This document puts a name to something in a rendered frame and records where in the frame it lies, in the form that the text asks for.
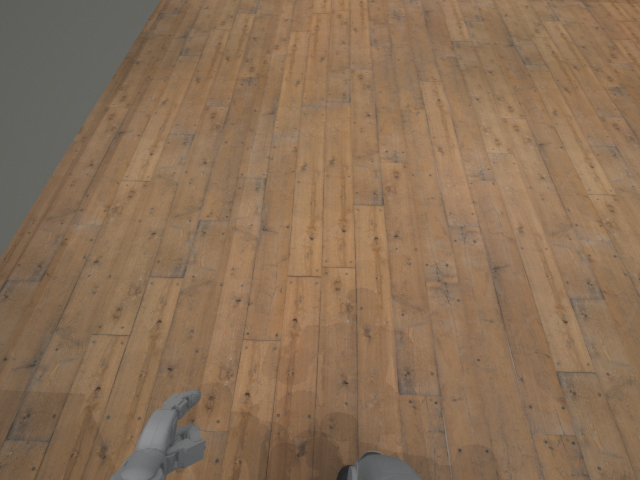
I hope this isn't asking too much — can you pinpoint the robot right thigh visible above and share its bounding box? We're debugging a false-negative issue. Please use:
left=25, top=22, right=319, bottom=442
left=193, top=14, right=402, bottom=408
left=347, top=454, right=423, bottom=480

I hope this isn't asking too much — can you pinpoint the right robot shin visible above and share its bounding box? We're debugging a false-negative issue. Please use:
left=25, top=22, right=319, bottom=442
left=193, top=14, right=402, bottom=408
left=357, top=451, right=381, bottom=462

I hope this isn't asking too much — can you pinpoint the robot left forearm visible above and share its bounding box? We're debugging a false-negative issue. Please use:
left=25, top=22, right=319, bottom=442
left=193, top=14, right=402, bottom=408
left=110, top=449, right=167, bottom=480

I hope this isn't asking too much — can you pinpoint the left robot hand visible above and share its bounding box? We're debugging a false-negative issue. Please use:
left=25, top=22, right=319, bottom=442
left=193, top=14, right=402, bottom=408
left=134, top=389, right=206, bottom=474

